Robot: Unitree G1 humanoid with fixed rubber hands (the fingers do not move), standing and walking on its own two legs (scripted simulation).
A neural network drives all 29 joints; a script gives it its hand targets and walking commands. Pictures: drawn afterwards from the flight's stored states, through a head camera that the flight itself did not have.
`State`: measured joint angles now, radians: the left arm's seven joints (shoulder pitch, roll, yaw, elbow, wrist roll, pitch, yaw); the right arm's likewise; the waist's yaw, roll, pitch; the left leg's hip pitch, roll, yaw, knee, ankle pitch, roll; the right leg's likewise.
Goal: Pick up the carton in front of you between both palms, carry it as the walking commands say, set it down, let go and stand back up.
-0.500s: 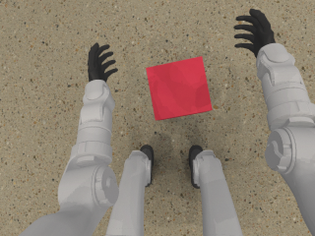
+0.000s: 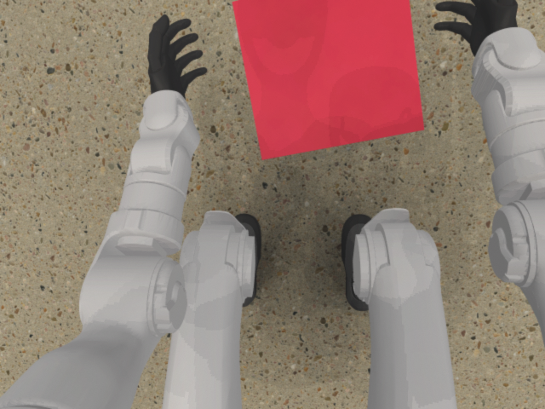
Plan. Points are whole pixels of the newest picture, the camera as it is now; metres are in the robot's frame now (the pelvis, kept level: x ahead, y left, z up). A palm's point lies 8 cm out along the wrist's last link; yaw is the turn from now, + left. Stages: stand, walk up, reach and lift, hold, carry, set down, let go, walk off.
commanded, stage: reach and lift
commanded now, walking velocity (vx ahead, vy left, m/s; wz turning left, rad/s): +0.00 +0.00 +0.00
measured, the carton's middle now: (323, 84) +0.50 -0.06 -0.30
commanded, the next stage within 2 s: none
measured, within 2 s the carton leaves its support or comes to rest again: leaves its support in 1.00 s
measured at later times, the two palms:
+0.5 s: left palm (188, 84) +0.50 +0.14 -0.22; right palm (446, 46) +0.52 -0.22 -0.24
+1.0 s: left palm (207, 74) +0.51 +0.11 -0.21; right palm (426, 40) +0.53 -0.19 -0.23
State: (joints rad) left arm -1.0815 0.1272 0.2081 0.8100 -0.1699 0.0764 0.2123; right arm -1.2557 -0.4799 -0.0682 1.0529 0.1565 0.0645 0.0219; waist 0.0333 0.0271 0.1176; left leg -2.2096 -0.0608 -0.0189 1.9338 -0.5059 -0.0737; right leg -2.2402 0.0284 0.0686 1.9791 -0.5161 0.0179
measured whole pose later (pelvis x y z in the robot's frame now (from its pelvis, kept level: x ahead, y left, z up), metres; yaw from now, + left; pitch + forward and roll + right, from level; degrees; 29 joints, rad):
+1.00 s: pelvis +0.00 +0.00 -0.06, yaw +1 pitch +38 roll +4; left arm -1.34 0.10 0.34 1.10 -0.12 0.04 0.23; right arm -1.49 -0.37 0.04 1.30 0.10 0.07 -0.05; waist 0.00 0.09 0.25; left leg -2.28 -0.12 -0.04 2.14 -0.53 -0.11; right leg -2.31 0.00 0.06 2.19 -0.55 0.00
